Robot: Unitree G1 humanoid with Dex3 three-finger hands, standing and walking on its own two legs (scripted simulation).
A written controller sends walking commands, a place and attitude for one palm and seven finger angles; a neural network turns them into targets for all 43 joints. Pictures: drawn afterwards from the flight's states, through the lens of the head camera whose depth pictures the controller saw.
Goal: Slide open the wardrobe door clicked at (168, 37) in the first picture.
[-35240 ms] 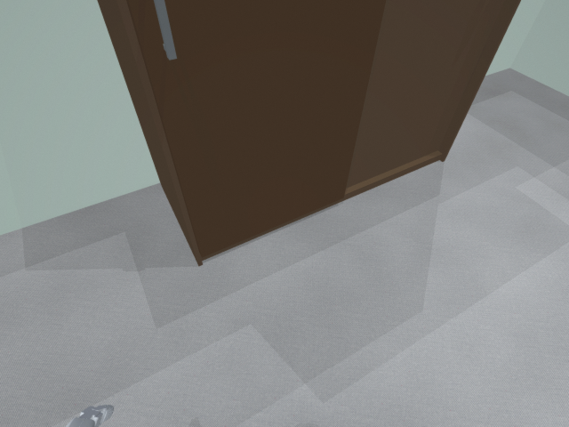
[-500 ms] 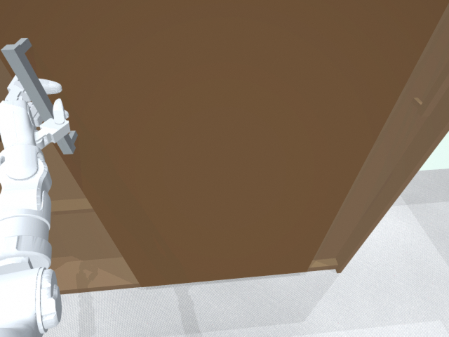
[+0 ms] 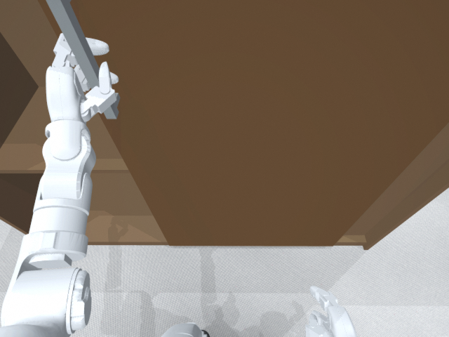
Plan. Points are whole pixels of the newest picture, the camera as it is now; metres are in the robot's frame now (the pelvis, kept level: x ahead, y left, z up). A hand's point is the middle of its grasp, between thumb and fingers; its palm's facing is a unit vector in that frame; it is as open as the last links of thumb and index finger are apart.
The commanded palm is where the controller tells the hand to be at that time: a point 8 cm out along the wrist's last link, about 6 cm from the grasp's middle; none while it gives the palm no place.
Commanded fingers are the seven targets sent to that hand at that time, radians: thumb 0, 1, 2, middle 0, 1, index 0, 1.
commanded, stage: stop walking and hold the door there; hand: left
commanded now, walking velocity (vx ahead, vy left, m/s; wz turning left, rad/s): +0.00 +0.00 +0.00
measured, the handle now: (92, 60) +0.47 +0.25 +0.22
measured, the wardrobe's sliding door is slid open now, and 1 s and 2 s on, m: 0.54 0.54 0.54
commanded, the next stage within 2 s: loosen the grip on the handle in 0.60 s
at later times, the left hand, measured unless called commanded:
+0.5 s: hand (107, 92) +0.42 +0.22 +0.19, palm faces +0.25 -0.96 -0.16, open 5.5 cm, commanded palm +0.39 +0.27 +0.17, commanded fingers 0.00 0.90 0.90 -0.45 -1.40 -0.45 -1.40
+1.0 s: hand (98, 90) +0.42 +0.23 +0.20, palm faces +0.30 -0.94 -0.17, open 11.1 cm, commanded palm +0.38 +0.26 +0.20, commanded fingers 0.00 -0.55 0.20 -0.37 -1.30 -0.37 -1.30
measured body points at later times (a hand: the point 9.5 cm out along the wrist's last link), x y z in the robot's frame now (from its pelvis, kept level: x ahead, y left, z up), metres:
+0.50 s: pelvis -0.01 +0.02 +0.01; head +0.01 +0.03 +0.46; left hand +0.40 +0.27 +0.20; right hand +0.12 -0.24 -0.09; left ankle +0.02 +0.12 -0.73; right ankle -0.01 -0.08 -0.73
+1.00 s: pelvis -0.03 +0.02 +0.00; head -0.02 +0.02 +0.45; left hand +0.40 +0.28 +0.21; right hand +0.08 -0.25 -0.09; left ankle +0.02 +0.12 -0.73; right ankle -0.01 -0.08 -0.73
